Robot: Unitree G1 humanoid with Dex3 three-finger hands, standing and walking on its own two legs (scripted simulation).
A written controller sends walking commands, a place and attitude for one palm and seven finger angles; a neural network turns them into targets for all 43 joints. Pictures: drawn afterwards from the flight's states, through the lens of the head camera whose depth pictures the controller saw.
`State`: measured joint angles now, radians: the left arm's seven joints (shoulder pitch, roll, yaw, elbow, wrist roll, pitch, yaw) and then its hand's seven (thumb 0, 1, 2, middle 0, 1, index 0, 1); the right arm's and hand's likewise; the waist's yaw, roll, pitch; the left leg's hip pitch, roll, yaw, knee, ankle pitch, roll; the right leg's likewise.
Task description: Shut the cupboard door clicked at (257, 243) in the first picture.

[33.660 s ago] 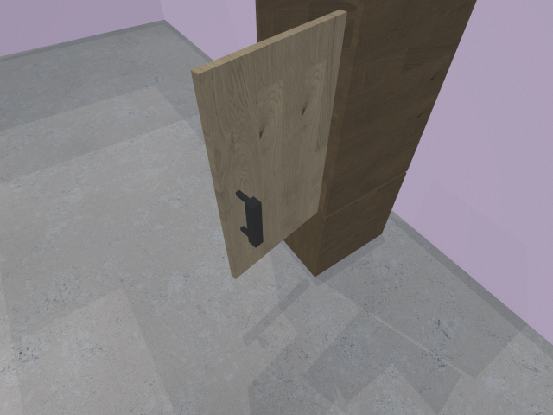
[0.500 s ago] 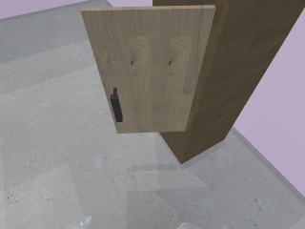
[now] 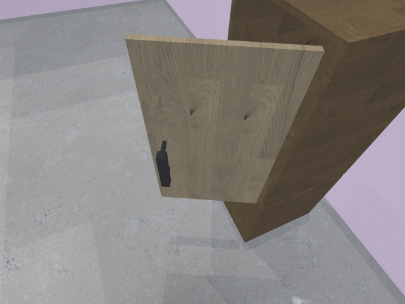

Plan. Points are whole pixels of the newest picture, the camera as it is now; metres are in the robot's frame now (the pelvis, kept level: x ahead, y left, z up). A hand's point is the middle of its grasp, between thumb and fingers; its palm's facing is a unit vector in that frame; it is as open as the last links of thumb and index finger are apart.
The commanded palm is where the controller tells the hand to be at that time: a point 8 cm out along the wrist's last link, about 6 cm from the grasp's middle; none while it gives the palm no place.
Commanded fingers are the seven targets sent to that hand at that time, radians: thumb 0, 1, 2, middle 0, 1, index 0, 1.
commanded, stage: come to a stop and stand still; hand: left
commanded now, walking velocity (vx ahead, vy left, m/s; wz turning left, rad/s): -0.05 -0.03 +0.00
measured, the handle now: (165, 164) +0.46 +0.15 -0.09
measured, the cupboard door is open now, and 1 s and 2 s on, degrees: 63 63 63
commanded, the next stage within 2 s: look again from close up in 1.54 s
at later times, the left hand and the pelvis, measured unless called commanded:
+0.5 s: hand out of the picture +0.04 +0.20 -0.16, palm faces -0.04 -0.97 -0.24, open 7.3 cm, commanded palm none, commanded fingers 0.00 0.90 0.90 -0.20 -0.30 -0.20 -0.30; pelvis -0.05 +0.02 +0.00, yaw -1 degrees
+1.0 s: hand out of the picture -0.06 +0.22 -0.18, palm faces -0.02 -0.98 -0.17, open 7.3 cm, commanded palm none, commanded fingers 0.00 0.90 0.90 -0.20 -0.30 -0.20 -0.30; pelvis -0.04 +0.05 +0.00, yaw -1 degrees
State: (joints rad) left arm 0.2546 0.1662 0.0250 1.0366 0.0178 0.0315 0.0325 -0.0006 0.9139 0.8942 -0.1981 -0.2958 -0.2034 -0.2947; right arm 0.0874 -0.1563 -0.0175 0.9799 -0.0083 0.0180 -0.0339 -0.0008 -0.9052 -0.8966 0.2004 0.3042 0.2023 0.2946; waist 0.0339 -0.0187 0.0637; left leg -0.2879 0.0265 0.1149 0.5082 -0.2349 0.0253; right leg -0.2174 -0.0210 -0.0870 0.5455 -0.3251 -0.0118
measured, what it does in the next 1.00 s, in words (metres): shifts its weight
